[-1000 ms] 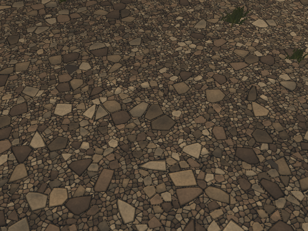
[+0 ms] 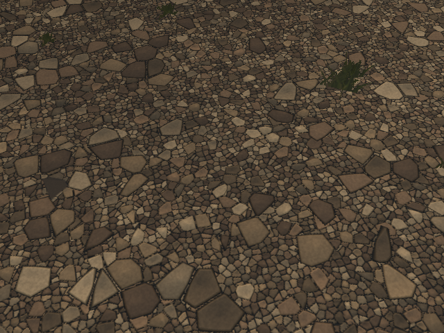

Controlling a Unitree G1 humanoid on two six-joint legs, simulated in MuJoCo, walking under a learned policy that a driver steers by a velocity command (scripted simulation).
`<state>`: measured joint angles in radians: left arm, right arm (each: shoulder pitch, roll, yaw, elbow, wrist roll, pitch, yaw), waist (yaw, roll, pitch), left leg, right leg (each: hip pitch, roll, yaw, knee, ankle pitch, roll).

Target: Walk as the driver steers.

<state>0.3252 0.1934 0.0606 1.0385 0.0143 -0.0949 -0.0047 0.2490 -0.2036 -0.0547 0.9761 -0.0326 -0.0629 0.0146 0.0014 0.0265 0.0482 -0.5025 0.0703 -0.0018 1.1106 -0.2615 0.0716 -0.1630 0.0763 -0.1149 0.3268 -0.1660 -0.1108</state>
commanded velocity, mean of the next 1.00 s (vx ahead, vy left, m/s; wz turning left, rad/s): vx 0.50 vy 0.00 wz -0.25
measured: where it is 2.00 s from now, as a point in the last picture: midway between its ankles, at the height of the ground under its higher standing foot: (295, 195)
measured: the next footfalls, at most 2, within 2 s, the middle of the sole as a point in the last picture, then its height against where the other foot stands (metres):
left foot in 0.34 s outside the picture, level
right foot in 0.92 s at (259, 289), level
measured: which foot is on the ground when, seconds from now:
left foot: up 0.00-0.32, down 0.34-0.90, up 0.92-1.00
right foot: down 0.00-0.36, up 0.38-0.90, down 0.92-1.00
